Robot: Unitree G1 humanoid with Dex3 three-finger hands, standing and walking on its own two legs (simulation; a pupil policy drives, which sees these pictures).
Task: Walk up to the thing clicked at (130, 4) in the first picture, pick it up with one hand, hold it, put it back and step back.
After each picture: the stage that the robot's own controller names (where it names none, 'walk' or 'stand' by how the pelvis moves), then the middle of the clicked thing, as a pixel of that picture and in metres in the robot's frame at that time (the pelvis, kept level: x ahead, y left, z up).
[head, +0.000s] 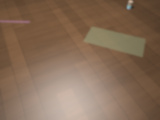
stand; (129, 5) +2.26 -0.78 -0.72
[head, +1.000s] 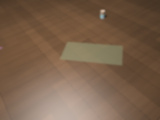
walk; (102, 14) +2.22 -0.23 -0.69
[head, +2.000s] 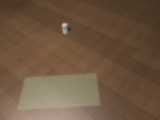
walk; (65, 28) +1.61 +0.23 -0.71
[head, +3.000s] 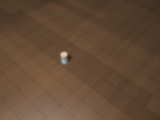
walk; (64, 58) +1.08 +0.22 -0.71
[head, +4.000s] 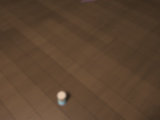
walk; (61, 98) +0.64 +0.17 -0.70
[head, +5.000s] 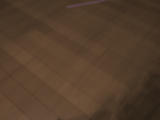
walk; out of the picture +0.39 +0.17 -0.70
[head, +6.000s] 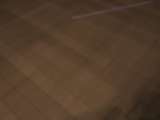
stand; out of the picture +0.32 +0.19 -0.72
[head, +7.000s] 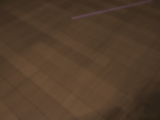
stand; out of the picture +0.33 +0.20 -0.73
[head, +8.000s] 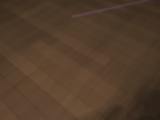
stand; out of the picture +0.32 +0.20 -0.73
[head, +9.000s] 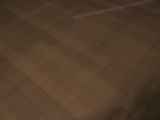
stand; out of the picture +0.32 +0.20 -0.73
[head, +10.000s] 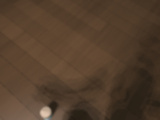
go down; (46, 113) +0.36 +0.19 -0.62
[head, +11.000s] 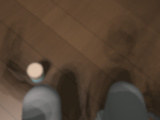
go down; (36, 73) +0.42 +0.20 -0.32
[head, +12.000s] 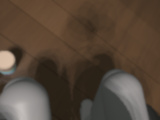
close in; (6, 63) +0.41 +0.22 -0.25
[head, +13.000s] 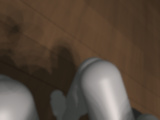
close; out of the picture +0.41 +0.24 -0.22
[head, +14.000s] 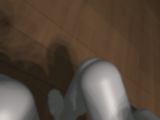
close; out of the picture +0.40 +0.25 -0.22
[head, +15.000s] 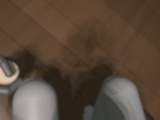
lift; (5, 76) +0.33 +0.24 -0.12
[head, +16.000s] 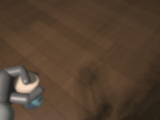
hold; (30, 91) +0.32 +0.17 +0.03
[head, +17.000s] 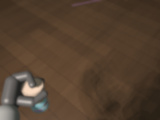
hold; (36, 96) +0.32 +0.16 +0.00
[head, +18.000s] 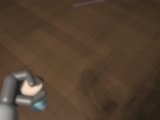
hold; (35, 95) +0.32 +0.17 -0.01
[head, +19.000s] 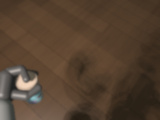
crouch; (30, 88) +0.35 +0.18 -0.06
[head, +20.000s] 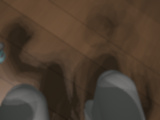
lower; out of the picture +0.46 +0.24 -0.11
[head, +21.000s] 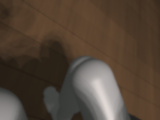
lower; out of the picture +0.43 +0.26 -0.23
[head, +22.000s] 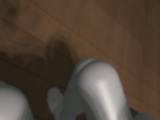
lower; out of the picture +0.42 +0.26 -0.23
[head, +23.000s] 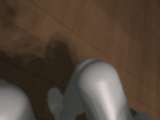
lower; out of the picture +0.42 +0.26 -0.23
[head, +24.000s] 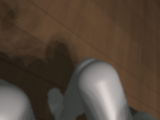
lower; out of the picture +0.42 +0.26 -0.23
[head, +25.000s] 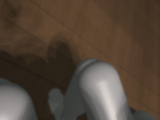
open; out of the picture +0.41 +0.24 -0.23
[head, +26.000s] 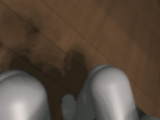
stand; out of the picture +0.41 +0.23 -0.24
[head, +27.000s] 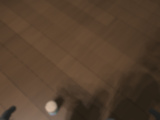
stand; (52, 108) +0.38 +0.17 -0.57
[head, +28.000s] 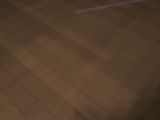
stand; out of the picture +0.36 +0.16 -0.66
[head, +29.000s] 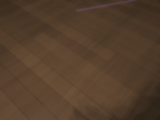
stand; out of the picture +0.35 +0.16 -0.66
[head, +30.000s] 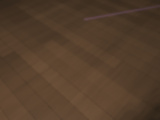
stand; out of the picture +0.37 +0.16 -0.72
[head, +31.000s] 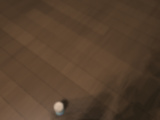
walk; (59, 108) +0.43 +0.16 -0.69
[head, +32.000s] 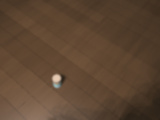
walk; (57, 81) +0.66 +0.17 -0.69
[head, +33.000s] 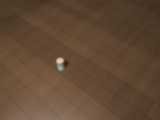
stand; (60, 64) +0.97 +0.26 -0.70
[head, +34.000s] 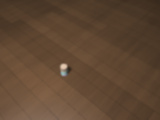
stand; (64, 70) +1.01 +0.18 -0.72
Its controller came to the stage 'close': yes
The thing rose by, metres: 0.72
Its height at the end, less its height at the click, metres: +0.00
